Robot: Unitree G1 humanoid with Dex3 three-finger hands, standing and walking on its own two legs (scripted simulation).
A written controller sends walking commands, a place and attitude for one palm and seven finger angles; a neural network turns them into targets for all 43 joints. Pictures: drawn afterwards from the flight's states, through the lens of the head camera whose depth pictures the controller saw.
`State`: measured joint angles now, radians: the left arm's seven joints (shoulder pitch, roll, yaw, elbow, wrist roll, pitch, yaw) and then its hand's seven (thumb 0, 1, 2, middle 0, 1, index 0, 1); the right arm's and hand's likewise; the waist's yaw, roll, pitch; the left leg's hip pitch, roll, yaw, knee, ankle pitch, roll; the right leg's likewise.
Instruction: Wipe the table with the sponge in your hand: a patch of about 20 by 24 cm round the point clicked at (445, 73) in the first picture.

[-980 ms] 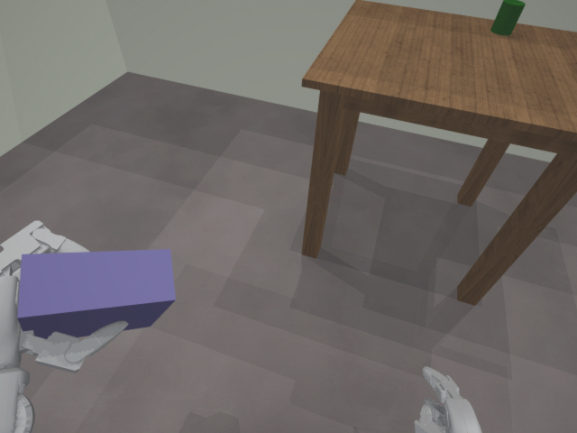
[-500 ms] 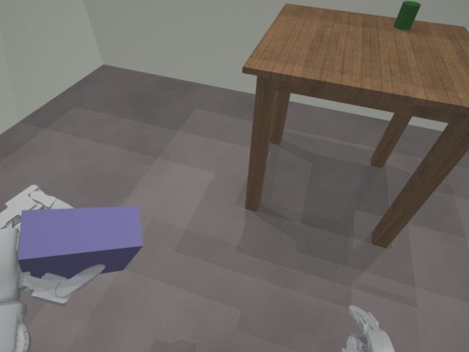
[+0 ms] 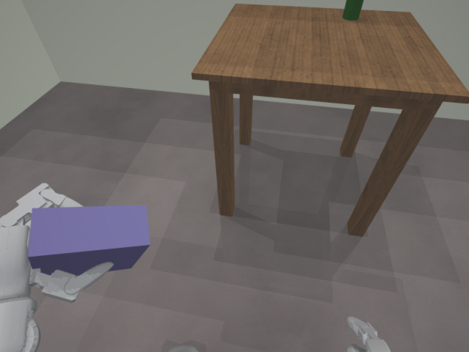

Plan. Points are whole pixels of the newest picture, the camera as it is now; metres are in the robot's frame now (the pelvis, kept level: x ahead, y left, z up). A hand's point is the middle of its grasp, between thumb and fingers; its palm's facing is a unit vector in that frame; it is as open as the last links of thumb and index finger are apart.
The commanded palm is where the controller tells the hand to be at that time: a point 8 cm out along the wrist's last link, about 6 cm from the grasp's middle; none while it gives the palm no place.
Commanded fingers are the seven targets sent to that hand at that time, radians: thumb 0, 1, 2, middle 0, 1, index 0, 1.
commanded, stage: walk to a spot facing it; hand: left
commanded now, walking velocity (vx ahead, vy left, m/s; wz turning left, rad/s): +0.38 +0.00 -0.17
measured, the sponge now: (107, 242) +0.23 +0.19 +0.14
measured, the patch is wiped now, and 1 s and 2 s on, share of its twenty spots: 0.00 0.00 0.00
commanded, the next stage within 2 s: turn to face it in 0.44 s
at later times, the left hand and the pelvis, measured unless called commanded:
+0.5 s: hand (123, 149) +0.38 +0.21 +0.17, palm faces +0.30 -0.85 -0.43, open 9.8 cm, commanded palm +0.33 +0.25 +0.18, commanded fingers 0.00 0.10 1.30 -1.20 -1.60 -1.20 -1.60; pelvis +0.14 +0.00 +0.00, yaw -7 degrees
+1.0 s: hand (229, 97) +0.50 +0.04 +0.20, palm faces +0.01 -0.83 -0.56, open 9.8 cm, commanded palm +0.47 +0.12 +0.18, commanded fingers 0.00 0.10 1.30 -1.20 -1.60 -1.20 -1.60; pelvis +0.22 -0.09 +0.00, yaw -20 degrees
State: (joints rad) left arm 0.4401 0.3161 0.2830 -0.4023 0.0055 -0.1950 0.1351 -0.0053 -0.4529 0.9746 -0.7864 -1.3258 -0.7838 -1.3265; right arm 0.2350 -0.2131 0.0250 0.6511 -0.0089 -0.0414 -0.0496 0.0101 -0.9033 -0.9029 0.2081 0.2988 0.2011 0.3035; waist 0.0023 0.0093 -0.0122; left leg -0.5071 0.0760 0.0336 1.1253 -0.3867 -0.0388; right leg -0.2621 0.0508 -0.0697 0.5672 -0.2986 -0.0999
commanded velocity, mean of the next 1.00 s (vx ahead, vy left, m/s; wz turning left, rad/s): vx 0.15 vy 0.00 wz -0.34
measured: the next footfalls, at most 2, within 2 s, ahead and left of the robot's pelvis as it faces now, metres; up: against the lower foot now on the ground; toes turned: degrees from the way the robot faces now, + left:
left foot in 0.30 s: +0.18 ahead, +0.13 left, +0.00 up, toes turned +7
right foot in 0.66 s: +0.29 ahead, -0.16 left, +0.00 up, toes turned -19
